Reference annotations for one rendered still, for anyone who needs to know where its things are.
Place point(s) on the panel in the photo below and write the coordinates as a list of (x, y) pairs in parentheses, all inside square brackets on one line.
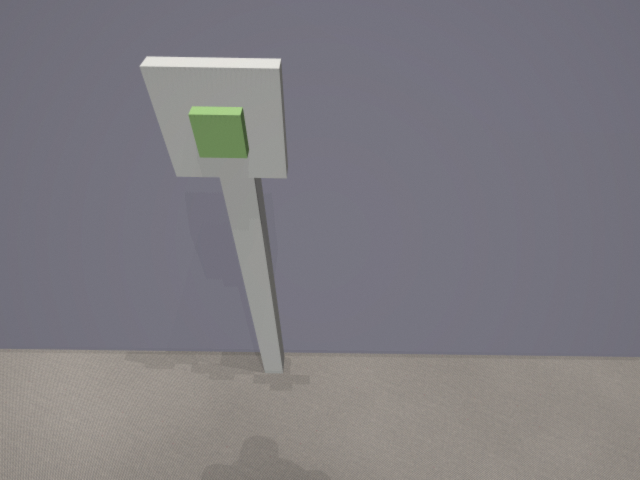
[(175, 84)]

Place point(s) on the button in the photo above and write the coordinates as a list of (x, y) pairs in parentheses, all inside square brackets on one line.
[(219, 132)]

